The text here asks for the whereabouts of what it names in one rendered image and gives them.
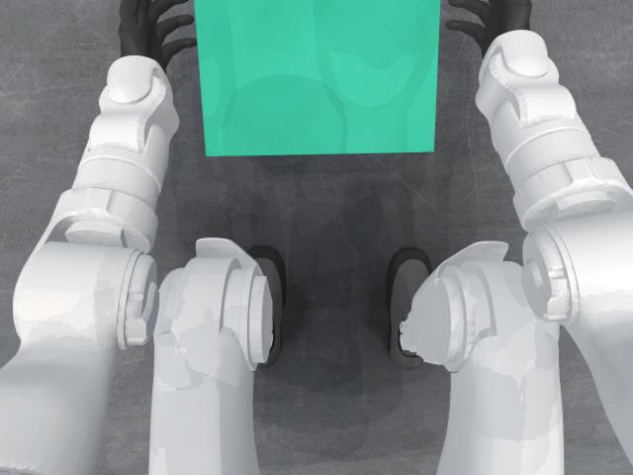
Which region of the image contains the robot right forearm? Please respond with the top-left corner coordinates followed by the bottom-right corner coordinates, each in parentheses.
top-left (475, 30), bottom-right (633, 233)

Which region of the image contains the left robot upper arm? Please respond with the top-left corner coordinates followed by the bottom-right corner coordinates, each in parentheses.
top-left (0, 241), bottom-right (159, 475)

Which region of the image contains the robot left forearm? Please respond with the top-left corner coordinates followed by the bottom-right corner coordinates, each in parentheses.
top-left (13, 55), bottom-right (179, 339)

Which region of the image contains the right robot foot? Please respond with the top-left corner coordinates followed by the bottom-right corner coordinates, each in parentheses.
top-left (386, 247), bottom-right (432, 369)

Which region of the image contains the robot left hand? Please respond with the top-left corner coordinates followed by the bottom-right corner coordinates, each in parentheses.
top-left (119, 0), bottom-right (197, 74)

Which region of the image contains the carton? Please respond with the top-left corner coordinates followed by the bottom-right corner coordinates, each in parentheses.
top-left (194, 0), bottom-right (440, 156)

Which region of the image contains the right robot upper arm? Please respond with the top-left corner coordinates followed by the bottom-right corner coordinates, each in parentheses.
top-left (521, 209), bottom-right (633, 466)

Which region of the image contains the robot right hand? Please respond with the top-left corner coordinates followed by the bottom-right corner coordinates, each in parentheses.
top-left (445, 0), bottom-right (532, 59)

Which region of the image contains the robot right shin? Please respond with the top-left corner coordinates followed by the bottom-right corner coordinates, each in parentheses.
top-left (400, 240), bottom-right (560, 365)

